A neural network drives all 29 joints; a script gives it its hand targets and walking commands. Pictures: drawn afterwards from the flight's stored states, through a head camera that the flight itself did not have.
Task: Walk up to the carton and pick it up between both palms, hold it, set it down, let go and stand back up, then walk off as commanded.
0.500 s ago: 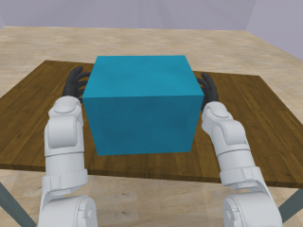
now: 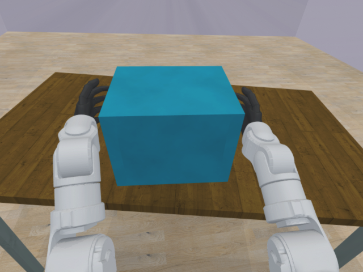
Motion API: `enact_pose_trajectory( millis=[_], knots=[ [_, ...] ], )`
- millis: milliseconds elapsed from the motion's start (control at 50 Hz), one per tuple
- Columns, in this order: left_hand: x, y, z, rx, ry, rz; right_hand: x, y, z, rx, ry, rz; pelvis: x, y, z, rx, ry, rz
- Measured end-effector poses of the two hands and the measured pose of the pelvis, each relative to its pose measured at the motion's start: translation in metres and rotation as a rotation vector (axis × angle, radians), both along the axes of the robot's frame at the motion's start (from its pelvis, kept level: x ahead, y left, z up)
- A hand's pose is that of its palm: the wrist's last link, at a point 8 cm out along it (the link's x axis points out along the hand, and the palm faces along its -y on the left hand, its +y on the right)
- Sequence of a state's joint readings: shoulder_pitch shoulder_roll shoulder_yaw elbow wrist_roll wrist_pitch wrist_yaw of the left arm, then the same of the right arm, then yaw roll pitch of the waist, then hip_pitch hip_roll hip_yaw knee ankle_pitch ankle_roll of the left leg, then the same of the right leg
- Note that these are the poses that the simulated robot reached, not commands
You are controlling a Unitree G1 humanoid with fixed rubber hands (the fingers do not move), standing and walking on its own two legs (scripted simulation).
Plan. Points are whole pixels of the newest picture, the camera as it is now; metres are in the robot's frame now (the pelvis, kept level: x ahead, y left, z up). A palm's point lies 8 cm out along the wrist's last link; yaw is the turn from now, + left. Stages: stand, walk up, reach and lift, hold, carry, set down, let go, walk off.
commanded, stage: hold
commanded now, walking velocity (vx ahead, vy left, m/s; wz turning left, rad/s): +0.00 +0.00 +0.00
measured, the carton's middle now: (171, 123) +0.39 +0.00 +0.19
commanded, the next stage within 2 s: set down in 0.42 s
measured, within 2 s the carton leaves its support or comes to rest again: neither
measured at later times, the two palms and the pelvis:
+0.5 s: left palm (86, 118) +0.36 +0.17 +0.23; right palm (249, 124) +0.36 -0.16 +0.21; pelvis +0.00 +0.00 +0.00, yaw +0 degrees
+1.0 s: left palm (93, 130) +0.39 +0.18 +0.17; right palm (238, 142) +0.37 -0.15 +0.15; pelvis +0.01 +0.01 +0.00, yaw +1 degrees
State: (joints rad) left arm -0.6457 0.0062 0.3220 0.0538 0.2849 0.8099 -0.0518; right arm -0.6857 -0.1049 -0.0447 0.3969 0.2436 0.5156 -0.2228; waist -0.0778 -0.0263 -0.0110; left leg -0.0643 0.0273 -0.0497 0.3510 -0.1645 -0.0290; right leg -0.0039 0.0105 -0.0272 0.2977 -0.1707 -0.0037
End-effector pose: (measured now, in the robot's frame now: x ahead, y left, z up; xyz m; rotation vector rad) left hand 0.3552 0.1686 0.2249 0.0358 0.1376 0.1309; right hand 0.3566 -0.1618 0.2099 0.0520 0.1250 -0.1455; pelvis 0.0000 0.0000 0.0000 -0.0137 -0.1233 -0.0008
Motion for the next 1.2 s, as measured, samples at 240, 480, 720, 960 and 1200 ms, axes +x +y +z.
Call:
enact_pose_trajectory(
  millis=[240, 480, 720, 960, 1200],
  knots=[
    [-0.001, -0.001, -0.002, -0.004, -0.002, -0.001, -0.001, -0.001, -0.001, -0.001, -0.003, -0.001, 0.001, -0.001, 0.0, -0.001, 0.002, -0.001],
    [0.0, 0.001, 0.0, -0.018, -0.009, 0.005, 0.0, 0.001, -0.001, -0.03, -0.008, 0.003, 0.0, -0.001, 0.0, 0.003, -0.009, -0.001],
    [0.019, 0.007, 0.004, 0.04, -0.088, -0.025, 0.012, 0.01, -0.006, -0.048, -0.138, -0.028, 0.002, 0.002, 0.0, 0.01, -0.063, 0.018],
    [0.033, 0.007, -0.051, 0.019, -0.029, -0.071, 0.011, 0.009, -0.059, -0.061, -0.103, -0.069, 0.009, 0.01, 0.0, 0.001, -0.046, 0.013],
    [0.055, 0.002, -0.055, 0.025, -0.016, -0.104, 0.023, 0.004, -0.064, -0.06, -0.085, -0.098, 0.015, 0.019, 0.001, -0.006, -0.002, 0.006]
  ],
)
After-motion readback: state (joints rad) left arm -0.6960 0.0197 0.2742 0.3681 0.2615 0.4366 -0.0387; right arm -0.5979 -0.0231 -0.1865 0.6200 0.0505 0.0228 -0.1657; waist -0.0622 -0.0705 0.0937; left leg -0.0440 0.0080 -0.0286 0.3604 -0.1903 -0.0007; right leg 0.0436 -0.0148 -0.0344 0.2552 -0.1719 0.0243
